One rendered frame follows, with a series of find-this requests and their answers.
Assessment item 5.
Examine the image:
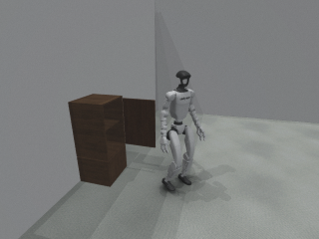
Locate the robot right upper arm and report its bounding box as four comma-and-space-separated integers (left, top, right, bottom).
161, 91, 176, 118

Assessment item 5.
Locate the right robot forearm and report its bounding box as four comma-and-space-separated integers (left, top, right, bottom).
159, 111, 167, 136

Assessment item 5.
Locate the robot left upper arm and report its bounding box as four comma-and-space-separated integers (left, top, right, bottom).
188, 89, 195, 112

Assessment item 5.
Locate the robot right foot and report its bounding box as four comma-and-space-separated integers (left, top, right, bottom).
161, 178, 175, 191

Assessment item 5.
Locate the robot right hand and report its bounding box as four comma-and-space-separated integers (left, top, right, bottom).
159, 136, 169, 153

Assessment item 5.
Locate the cupboard door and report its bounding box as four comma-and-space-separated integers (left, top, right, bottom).
123, 98, 156, 148

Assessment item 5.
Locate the robot left hand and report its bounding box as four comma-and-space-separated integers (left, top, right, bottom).
196, 126, 206, 141

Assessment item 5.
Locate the left robot forearm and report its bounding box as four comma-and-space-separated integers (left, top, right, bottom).
190, 110, 201, 127

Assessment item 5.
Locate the robot right thigh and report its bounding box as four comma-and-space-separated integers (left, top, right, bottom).
166, 128, 181, 169

